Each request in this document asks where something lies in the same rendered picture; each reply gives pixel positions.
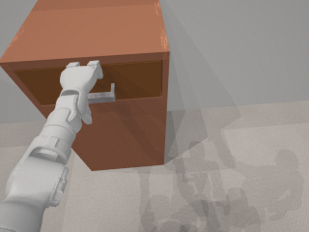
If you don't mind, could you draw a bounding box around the left robot upper arm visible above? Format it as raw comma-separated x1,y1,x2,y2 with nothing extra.
0,156,69,232

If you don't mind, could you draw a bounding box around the left robot forearm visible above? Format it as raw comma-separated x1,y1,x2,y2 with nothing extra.
5,87,88,198

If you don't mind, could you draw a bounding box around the cabinet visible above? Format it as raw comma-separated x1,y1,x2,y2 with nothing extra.
0,0,170,171

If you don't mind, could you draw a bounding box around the handle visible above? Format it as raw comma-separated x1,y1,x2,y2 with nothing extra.
87,83,116,103

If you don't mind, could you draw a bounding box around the robot left hand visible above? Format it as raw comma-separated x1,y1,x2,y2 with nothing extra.
60,60,103,125

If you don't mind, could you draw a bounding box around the drawer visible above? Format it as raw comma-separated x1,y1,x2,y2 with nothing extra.
14,60,161,105

